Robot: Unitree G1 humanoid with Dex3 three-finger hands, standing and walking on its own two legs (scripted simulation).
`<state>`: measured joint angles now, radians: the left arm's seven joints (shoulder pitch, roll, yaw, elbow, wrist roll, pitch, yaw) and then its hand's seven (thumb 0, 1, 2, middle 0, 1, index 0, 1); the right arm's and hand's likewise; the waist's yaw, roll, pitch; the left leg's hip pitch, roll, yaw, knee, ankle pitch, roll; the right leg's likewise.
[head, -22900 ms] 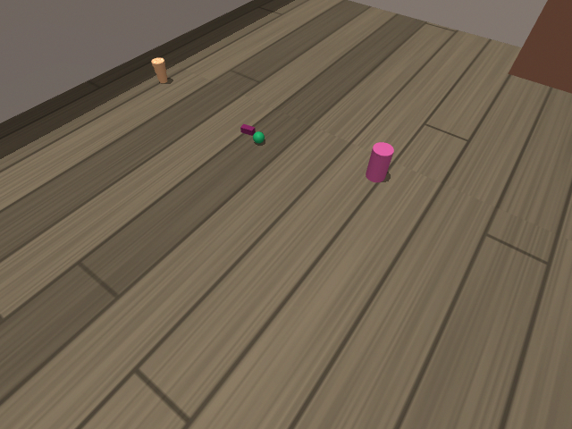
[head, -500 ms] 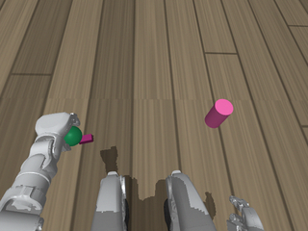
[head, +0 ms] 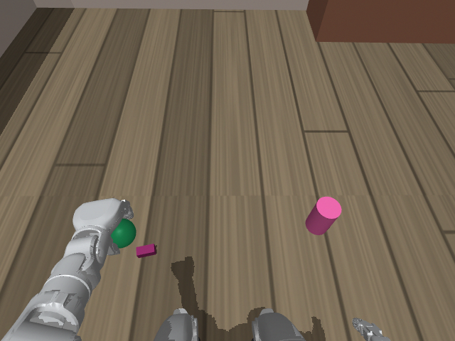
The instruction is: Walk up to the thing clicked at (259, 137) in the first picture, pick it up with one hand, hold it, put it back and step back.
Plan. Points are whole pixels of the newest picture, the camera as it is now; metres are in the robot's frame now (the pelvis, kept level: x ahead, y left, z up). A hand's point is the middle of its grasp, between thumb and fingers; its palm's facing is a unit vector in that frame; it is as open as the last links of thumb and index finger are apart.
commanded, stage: lift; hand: left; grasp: from above
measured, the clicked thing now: (120, 233) +0.35 +0.22 -0.12
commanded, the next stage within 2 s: hold in 0.20 s
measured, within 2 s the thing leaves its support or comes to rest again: neither
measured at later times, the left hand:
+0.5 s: hand (101, 218) +0.35 +0.23 -0.02, palm faces -0.43 -0.07 -0.90, open 8.7 cm
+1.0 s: hand (96, 215) +0.34 +0.22 +0.01, palm faces -0.44 -0.06 -0.90, open 8.7 cm
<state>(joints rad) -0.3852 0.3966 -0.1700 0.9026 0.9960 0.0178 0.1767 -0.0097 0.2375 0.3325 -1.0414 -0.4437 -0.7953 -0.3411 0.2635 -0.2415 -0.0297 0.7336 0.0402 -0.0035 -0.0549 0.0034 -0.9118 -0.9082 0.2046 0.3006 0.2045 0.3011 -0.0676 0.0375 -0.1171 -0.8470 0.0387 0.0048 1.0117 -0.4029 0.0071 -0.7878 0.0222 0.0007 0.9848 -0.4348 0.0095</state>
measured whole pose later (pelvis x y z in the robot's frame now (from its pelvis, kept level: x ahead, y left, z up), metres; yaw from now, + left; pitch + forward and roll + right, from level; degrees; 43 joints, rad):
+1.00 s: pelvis +0.03 +0.00 +0.06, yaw +0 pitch +4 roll +0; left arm -0.27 0.39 -0.22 0.70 0.98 0.03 0.02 0.00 0.28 0.32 -1.02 -0.43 -0.78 -0.30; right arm 0.23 -0.25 -0.03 0.68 0.07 0.06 -0.04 0.01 -0.91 -0.90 0.20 0.30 0.20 0.30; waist -0.01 0.05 -0.05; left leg -0.38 0.02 0.04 0.59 -0.27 0.01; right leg -0.34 0.00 0.03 0.58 -0.31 0.01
